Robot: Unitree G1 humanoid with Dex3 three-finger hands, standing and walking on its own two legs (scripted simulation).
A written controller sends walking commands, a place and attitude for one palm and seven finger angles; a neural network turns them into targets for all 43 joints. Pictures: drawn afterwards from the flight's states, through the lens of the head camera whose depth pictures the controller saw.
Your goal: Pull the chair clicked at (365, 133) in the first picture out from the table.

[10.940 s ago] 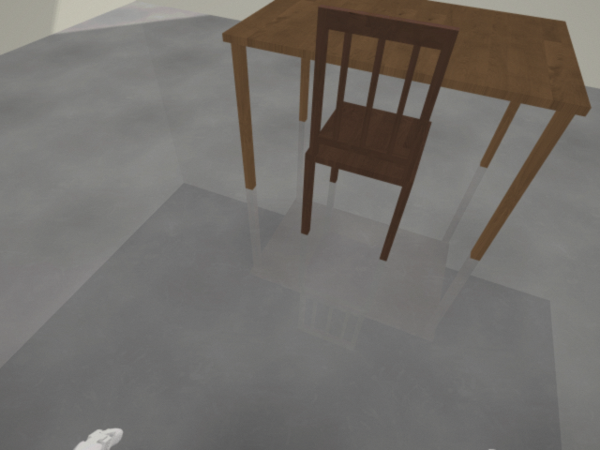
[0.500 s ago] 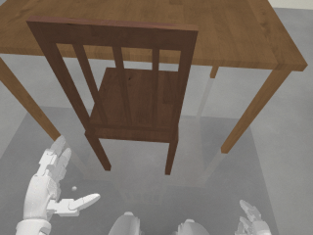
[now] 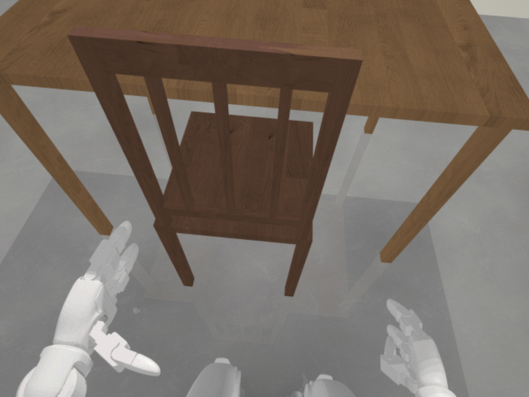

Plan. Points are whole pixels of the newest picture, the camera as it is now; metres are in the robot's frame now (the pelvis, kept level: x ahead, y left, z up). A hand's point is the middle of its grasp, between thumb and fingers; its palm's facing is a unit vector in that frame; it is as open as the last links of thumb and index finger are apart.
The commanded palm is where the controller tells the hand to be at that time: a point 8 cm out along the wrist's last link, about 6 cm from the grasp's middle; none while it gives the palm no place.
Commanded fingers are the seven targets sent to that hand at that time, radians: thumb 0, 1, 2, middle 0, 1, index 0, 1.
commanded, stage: raise the hand toward the chair's back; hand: left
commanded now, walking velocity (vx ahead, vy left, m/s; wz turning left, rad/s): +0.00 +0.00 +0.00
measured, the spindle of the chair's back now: (226, 160) +0.51 +0.11 +0.01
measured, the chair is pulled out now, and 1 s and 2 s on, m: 0.00 0.00 0.00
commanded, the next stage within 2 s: aim the fingers beside a spindle in 0.64 s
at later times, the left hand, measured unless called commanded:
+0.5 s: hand (120, 290) +0.24 +0.21 +0.05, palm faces +0.01 -1.00 -0.07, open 16.9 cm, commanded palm +0.22 +0.26 +0.05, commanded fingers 0.00 -0.50 0.30 -0.06 -0.08 -0.06 -0.08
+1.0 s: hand (153, 289) +0.25 +0.18 +0.03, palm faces -0.07 -1.00 -0.03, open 16.9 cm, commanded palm +0.24 +0.23 +0.04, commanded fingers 0.00 -0.50 0.30 -0.06 -0.08 -0.06 -0.08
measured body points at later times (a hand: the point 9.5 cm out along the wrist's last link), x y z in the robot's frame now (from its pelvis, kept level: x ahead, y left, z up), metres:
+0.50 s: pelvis +0.00 +0.00 +0.01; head +0.07 +0.02 +0.45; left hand +0.24 +0.27 +0.06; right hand +0.17 -0.24 -0.07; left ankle +0.03 +0.10 -0.66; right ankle +0.00 -0.12 -0.66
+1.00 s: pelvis +0.00 -0.01 +0.00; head +0.07 +0.00 +0.44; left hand +0.25 +0.23 +0.04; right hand +0.17 -0.25 -0.08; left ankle +0.03 +0.10 -0.66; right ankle +0.00 -0.12 -0.66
